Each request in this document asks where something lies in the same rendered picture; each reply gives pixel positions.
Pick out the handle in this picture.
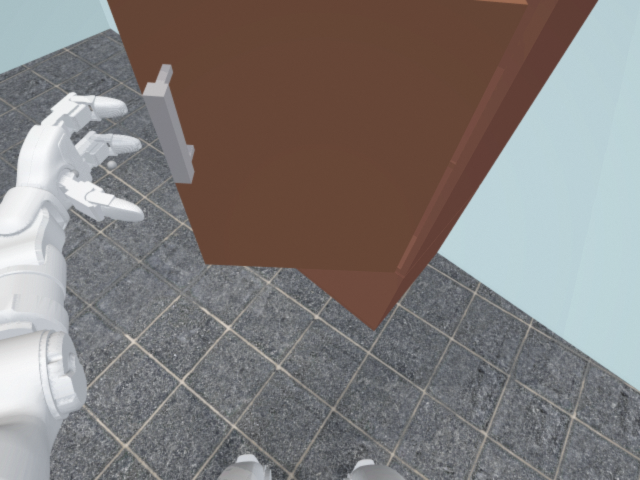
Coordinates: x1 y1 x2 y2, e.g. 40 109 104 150
142 64 195 184

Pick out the robot shin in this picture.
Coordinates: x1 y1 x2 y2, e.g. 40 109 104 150
352 459 374 472
236 454 259 463

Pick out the cupboard door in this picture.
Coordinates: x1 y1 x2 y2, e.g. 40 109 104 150
107 0 528 273

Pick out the robot left shin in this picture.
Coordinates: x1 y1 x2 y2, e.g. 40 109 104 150
236 454 259 463

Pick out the robot right shin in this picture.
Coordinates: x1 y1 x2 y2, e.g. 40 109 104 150
352 459 374 472

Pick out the robot left forearm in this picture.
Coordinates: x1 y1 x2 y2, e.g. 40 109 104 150
0 186 70 340

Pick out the left robot upper arm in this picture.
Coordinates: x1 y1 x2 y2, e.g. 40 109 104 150
0 329 87 480

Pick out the robot left hand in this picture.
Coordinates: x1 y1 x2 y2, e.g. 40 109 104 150
16 92 144 222

